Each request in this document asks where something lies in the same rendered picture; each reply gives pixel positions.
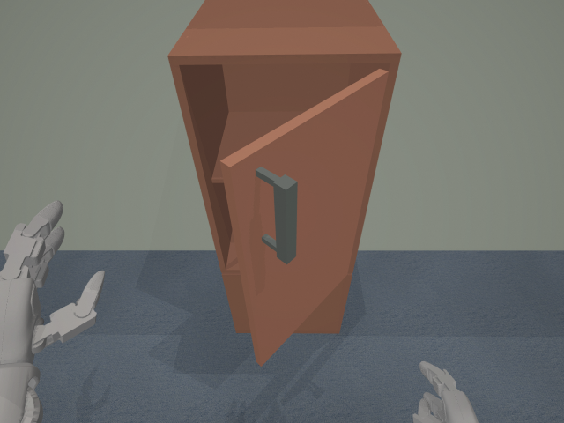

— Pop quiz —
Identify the robot left hand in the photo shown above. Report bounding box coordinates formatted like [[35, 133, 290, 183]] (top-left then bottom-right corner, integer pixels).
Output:
[[0, 200, 105, 365]]

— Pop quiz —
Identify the robot left forearm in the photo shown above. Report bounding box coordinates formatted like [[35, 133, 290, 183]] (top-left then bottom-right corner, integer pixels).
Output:
[[0, 363, 43, 423]]

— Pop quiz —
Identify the cupboard door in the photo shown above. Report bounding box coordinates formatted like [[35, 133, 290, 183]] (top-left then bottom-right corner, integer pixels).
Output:
[[220, 69, 389, 366]]

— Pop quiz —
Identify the robot right hand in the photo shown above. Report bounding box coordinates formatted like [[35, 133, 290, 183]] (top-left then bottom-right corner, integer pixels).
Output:
[[412, 361, 479, 423]]

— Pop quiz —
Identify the handle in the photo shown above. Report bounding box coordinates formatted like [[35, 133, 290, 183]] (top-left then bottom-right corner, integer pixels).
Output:
[[256, 167, 298, 264]]

